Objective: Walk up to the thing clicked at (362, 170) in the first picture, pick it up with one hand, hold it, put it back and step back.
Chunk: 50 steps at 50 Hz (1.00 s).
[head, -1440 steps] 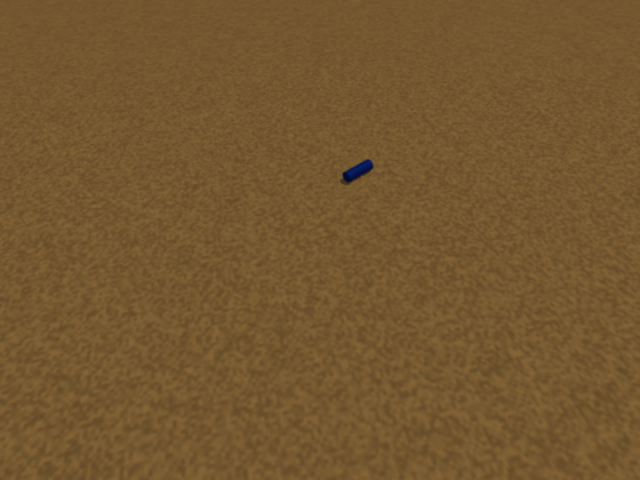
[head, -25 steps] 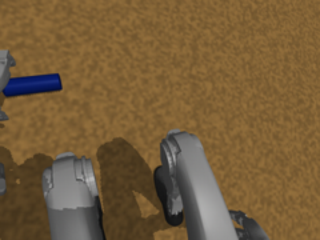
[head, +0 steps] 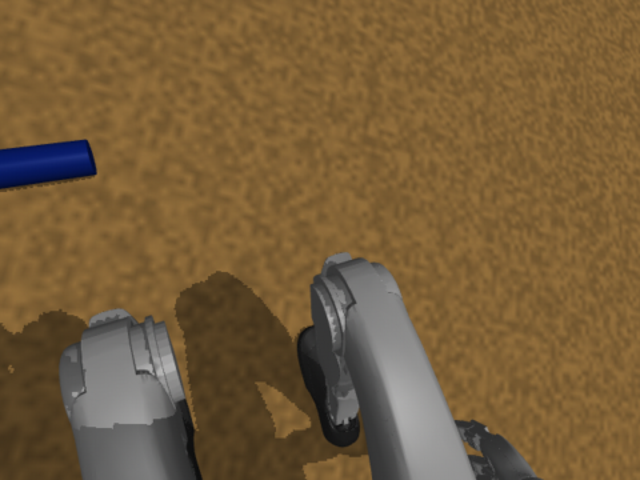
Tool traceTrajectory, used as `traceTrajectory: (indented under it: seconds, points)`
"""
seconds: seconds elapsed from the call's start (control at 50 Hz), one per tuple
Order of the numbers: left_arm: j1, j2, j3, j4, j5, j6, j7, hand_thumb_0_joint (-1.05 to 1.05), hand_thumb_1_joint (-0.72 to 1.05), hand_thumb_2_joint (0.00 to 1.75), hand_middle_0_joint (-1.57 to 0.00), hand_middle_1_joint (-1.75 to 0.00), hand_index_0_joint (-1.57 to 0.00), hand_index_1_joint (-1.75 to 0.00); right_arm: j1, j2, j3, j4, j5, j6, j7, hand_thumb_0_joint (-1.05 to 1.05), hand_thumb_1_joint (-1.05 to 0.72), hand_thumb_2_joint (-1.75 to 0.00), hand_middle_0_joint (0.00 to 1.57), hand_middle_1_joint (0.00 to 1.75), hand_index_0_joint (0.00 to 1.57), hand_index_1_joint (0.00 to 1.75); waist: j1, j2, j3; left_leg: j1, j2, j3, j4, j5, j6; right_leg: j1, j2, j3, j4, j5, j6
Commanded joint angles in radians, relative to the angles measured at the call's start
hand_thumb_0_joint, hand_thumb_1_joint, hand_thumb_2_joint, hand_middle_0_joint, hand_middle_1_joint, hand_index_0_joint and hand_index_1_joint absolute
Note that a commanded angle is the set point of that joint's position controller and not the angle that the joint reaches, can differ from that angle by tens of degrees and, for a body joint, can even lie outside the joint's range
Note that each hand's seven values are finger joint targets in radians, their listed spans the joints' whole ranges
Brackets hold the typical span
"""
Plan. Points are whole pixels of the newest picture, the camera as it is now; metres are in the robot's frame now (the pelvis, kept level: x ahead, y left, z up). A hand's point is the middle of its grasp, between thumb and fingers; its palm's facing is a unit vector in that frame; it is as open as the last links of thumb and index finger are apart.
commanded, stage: rise first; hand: left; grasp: from above
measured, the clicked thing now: (32, 165) +0.54 +0.28 -0.30
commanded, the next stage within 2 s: approach in 1.24 s
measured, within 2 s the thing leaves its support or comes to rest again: neither
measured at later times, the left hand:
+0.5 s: hand out of the picture +0.49 +0.32 -0.19, palm faces -0.47 -0.06 -0.88, open 14.0 cm
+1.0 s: hand out of the picture +0.49 +0.32 -0.18, palm faces -0.46 -0.05 -0.88, open 14.0 cm
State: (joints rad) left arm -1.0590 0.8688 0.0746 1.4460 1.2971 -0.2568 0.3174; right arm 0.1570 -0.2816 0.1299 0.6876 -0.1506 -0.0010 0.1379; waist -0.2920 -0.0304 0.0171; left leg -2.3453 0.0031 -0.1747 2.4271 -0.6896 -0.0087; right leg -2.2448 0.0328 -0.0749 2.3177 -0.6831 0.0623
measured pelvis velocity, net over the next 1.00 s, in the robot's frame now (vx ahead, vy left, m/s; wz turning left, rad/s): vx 0.00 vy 0.00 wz -0.03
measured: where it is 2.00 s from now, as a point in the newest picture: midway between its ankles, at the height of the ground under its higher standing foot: (260, 434)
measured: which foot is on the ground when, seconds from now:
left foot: down 0.00-1.00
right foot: down 0.00-1.00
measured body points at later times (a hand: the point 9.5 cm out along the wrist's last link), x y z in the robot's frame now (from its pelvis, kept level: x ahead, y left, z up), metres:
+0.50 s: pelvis +0.00 +0.00 -0.01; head +0.27 +0.09 +0.34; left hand +0.51 +0.32 -0.14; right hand +0.03 -0.27 -0.09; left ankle +0.07 +0.13 -0.29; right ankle +0.10 -0.13 -0.29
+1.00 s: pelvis +0.00 +0.00 +0.00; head +0.26 +0.10 +0.35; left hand +0.51 +0.32 -0.13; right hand +0.03 -0.26 -0.08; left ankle +0.07 +0.13 -0.29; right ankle +0.10 -0.13 -0.29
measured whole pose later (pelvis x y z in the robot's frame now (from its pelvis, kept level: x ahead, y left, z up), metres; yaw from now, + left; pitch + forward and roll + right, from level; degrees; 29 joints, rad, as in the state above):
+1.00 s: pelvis +0.00 +0.00 +0.00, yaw -2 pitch +33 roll -12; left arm -1.09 0.95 0.07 1.47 1.31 -0.27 0.31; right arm 0.16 -0.29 0.19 0.65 -0.16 0.00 0.15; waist -0.33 -0.04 0.05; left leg -2.36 0.00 -0.20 2.45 -0.69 0.00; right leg -2.24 0.04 -0.10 2.31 -0.67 0.07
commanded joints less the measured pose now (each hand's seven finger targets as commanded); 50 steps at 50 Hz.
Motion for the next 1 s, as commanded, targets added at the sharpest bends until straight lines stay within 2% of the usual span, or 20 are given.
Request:
traceTrajectory:
  seconds: [0.0, 0.04, 0.12, 0.18, 0.22, 0.36, 0.38, 0.48, 0.52, 0.58, 0.6, 0.66, 0.7, 0.74, 0.76, 0.8, 0.84, 0.9, 0.94, 0.98]
  points:
    - [-0.325, 0.254, 0.027, -0.139, -0.018, -0.003, 0.045, 0.0, -0.53, 0.99, -0.06, -1.01, -0.07, -1.0, 0.23, -0.272, -0.08, 0.006, -0.001, -0.002, -0.009, 0.0, -0.9, -0.9, 0.2, 0.3, 0.2, 0.3, -0.015, 0.372, -0.68, 0.541, 0.007, 0.099, -0.238, 0.184, 0.031, 0.321, 0.028, -0.11, -0.211, 0.229, -0.09]
    - [-0.342, 0.26, 0.028, -0.14, -0.018, -0.004, 0.047, 0.0, -0.51, 0.98, -0.06, -1.02, -0.07, -1.0, 0.236, -0.274, -0.076, 0.005, -0.005, -0.003, -0.008, 0.0, -0.9, -0.9, 0.2, 0.3, 0.2, 0.3, -0.03, 0.374, -0.704, 0.542, 0.008, 0.099, -0.226, 0.202, 0.032, 0.34, 0.03, -0.112, -0.21, 0.249, -0.086]
    - [-0.345, 0.294, 0.039, -0.126, -0.014, -0.003, 0.049, 0.0, -0.51, 0.98, -0.06, -1.02, -0.08, -1.0, 0.236, -0.279, -0.067, 0.005, -0.004, -0.004, -0.007, 0.0, -0.9, -0.9, 0.2, 0.3, 0.2, 0.3, -0.028, 0.377, -0.697, 0.537, 0.008, 0.093, -0.225, 0.217, 0.032, 0.341, 0.029, -0.115, -0.199, 0.262, -0.087]
    - [-0.328, 0.28, 0.032, -0.108, -0.011, 0.0, 0.05, 0.0, -0.52, 0.99, -0.06, -1.01, -0.07, -1.0, 0.23, -0.281, -0.063, 0.0, -0.007, -0.001, -0.006, 0.0, -0.9, -0.9, 0.2, 0.3, 0.2, 0.3, -0.028, 0.409, -0.688, 0.576, 0.01, 0.085, -0.236, 0.226, 0.024, 0.312, 0.029, -0.121, -0.191, 0.261, -0.091]
    - [-0.333, 0.278, 0.025, -0.089, -0.01, 0.001, 0.052, 0.0, -0.52, 0.98, -0.06, -1.02, -0.07, -1.01, 0.227, -0.284, -0.057, -0.002, -0.008, -0.003, -0.006, 0.0, -0.91, -0.9, 0.2, 0.3, 0.2, 0.3, -0.043, 0.402, -0.658, 0.553, 0.009, 0.084, -0.228, 0.218, 0.026, 0.303, 0.03, -0.123, -0.192, 0.259, -0.091]
    - [-0.334, 0.309, 0.03, -0.085, -0.012, -0.004, 0.049, 0.0, -0.52, 0.98, -0.07, -1.02, -0.07, -1.01, 0.228, -0.286, -0.045, -0.009, -0.01, -0.006, -0.006, 0.0, -0.9, -0.9, 0.2, 0.3, 0.2, 0.3, -0.044, 0.391, -0.647, 0.523, 0.01, 0.09, -0.214, 0.201, 0.032, 0.327, 0.032, -0.12, -0.199, 0.252, -0.087]
    - [-0.356, 0.317, 0.032, -0.105, -0.012, -0.007, 0.049, 0.0, -0.52, 0.99, -0.07, -1.01, -0.07, -1.0, 0.236, -0.286, -0.039, -0.007, -0.014, -0.007, -0.005, 0.0, -0.9, -0.9, 0.2, 0.3, 0.2, 0.3, -0.057, 0.382, -0.668, 0.524, 0.011, 0.088, -0.208, 0.215, 0.033, 0.352, 0.033, -0.121, -0.2, 0.267, -0.083]
    - [-0.342, 0.343, 0.034, -0.086, -0.013, -0.014, 0.046, 0.0, -0.52, 0.98, -0.07, -1.01, -0.08, -1.0, 0.227, -0.292, -0.035, -0.008, -0.012, -0.005, -0.006, 0.0, -0.91, -0.9, 0.2, 0.3, 0.2, 0.3, -0.046, 0.397, -0.65, 0.509, 0.011, 0.086, -0.216, 0.196, 0.03, 0.342, 0.036, -0.122, -0.2, 0.247, -0.087]
    - [-0.354, 0.351, 0.039, -0.112, -0.012, -0.019, 0.047, 0.0, -0.52, 0.98, -0.07, -1.01, -0.08, -1.0, 0.226, -0.296, -0.031, -0.011, -0.018, -0.005, -0.008, 0.0, -0.9, -0.9, 0.2, 0.3, 0.2, 0.3, -0.048, 0.418, -0.683, 0.553, 0.014, 0.078, -0.218, 0.213, 0.026, 0.337, 0.036, -0.13, -0.194, 0.255, -0.088]
    - [-0.342, 0.342, 0.029, -0.103, -0.001, -0.018, 0.046, 0.0, -0.53, 0.99, -0.07, -1.01, -0.07, -1.0, 0.229, -0.292, -0.029, -0.012, -0.015, -0.003, -0.005, 0.0, -0.9, -0.9, 0.2, 0.3, 0.2, 0.3, -0.053, 0.425, -0.665, 0.549, 0.014, 0.078, -0.216, 0.225, 0.025, 0.338, 0.037, -0.13, -0.192, 0.267, -0.088]
    - [-0.345, 0.361, 0.049, -0.114, -0.008, -0.018, 0.051, 0.0, -0.52, 0.98, -0.07, -1.01, -0.08, -1.0, 0.229, -0.3, -0.032, -0.013, -0.015, -0.001, -0.006, 0.0, -0.9, -0.9, 0.2, 0.3, 0.2, 0.3, -0.043, 0.433, -0.679, 0.56, 0.012, 0.077, -0.224, 0.228, 0.024, 0.333, 0.033, -0.132, -0.189, 0.267, -0.089]
    - [-0.342, 0.323, 0.026, -0.106, -0.006, -0.015, 0.045, 0.0, -0.52, 0.99, -0.07, -1.01, -0.08, -1.0, 0.234, -0.297, -0.031, -0.013, -0.017, -0.003, -0.003, 0.0, -0.9, -0.9, 0.2, 0.3, 0.2, 0.3, -0.061, 0.443, -0.651, 0.574, 0.015, 0.07, -0.225, 0.238, 0.022, 0.311, 0.033, -0.135, -0.189, 0.275, -0.089]
    - [-0.354, 0.349, 0.031, -0.139, -0.003, -0.016, 0.044, 0.0, -0.53, 0.99, -0.08, -1.0, -0.08, -1.0, 0.23, -0.297, -0.028, -0.016, -0.014, 0.001, -0.003, 0.0, -0.9, -0.9, 0.2, 0.3, 0.2, 0.3, -0.051, 0.464, -0.676, 0.584, 0.016, 0.075, -0.222, 0.244, 0.023, 0.327, 0.036, -0.133, -0.191, 0.279, -0.089]
    - [-0.341, 0.327, 0.019, -0.131, -0.007, -0.014, 0.038, 0.0, -0.52, 0.99, -0.07, -1.0, -0.08, -1.0, 0.229, -0.298, -0.032, -0.013, -0.015, 0.001, -0.002, 0.0, -0.9, -0.9, 0.2, 0.3, 0.2, 0.3, -0.054, 0.447, -0.678, 0.579, 0.017, 0.072, -0.217, 0.252, 0.023, 0.327, 0.036, -0.133, -0.19, 0.286, -0.088]
    - [-0.327, 0.328, 0.028, -0.123, -0.014, -0.014, 0.039, 0.0, -0.52, 0.99, -0.08, -1.0, -0.08, -0.99, 0.23, -0.299, -0.034, -0.013, -0.014, 0.003, -0.002, 0.0, -0.9, -0.9, 0.2, 0.3, 0.2, 0.3, -0.043, 0.438, -0.683, 0.575, 0.014, 0.076, -0.216, 0.251, 0.026, 0.326, 0.035, -0.131, -0.193, 0.287, -0.088]
    - [-0.342, 0.311, 0.014, -0.127, -0.018, -0.014, 0.034, 0.0, -0.51, 0.98, -0.08, -1.0, -0.09, -1.0, 0.238, -0.295, -0.032, -0.014, -0.013, 0.002, 0.0, 0.0, -0.9, -0.9, 0.2, 0.3, 0.2, 0.3, -0.063, 0.421, -0.655, 0.551, 0.014, 0.075, -0.217, 0.24, 0.028, 0.336, 0.036, -0.132, -0.2, 0.283, -0.085]
    - [-0.34, 0.332, 0.021, -0.116, -0.013, -0.011, 0.033, 0.0, -0.52, 0.99, -0.08, -0.99, -0.08, -0.99, 0.228, -0.299, -0.033, -0.016, -0.01, 0.004, -0.001, 0.0, -0.9, -0.9, 0.2, 0.3, 0.2, 0.3, -0.051, 0.44, -0.645, 0.57, 0.017, 0.065, -0.232, 0.23, 0.021, 0.301, 0.035, -0.136, -0.188, 0.267, -0.091]
    - [-0.349, 0.325, 0.024, -0.12, -0.012, -0.015, 0.035, 0.0, -0.52, 0.99, -0.07, -1.01, -0.08, -1.0, 0.227, -0.3, -0.035, -0.024, -0.01, 0.004, -0.003, 0.0, -0.9, -0.9, 0.2, 0.3, 0.2, 0.3, -0.058, 0.419, -0.632, 0.548, 0.014, 0.065, -0.232, 0.199, 0.024, 0.3, 0.033, -0.136, -0.198, 0.248, -0.089]
    - [-0.344, 0.319, 0.017, -0.124, -0.008, -0.016, 0.034, 0.0, -0.53, 1.0, -0.08, -1.0, -0.08, -1.0, 0.222, -0.294, -0.034, -0.025, -0.007, 0.004, -0.002, 0.0, -0.9, -0.9, 0.2, 0.3, 0.2, 0.3, -0.05, 0.432, -0.648, 0.558, 0.014, 0.071, -0.229, 0.203, 0.024, 0.303, 0.035, -0.132, -0.198, 0.251, -0.09]
    - [-0.356, 0.323, 0.021, -0.127, -0.008, -0.015, 0.036, 0.0, -0.53, 1.0, -0.08, -1.0, -0.08, -1.0, 0.235, -0.296, -0.032, -0.025, -0.011, 0.003, -0.002, 0.0, -0.9, -0.9, 0.2, 0.3, 0.2, 0.3, -0.059, 0.435, -0.66, 0.557, 0.013, 0.074, -0.225, 0.224, 0.024, 0.325, 0.033, -0.132, -0.2, 0.271, -0.086]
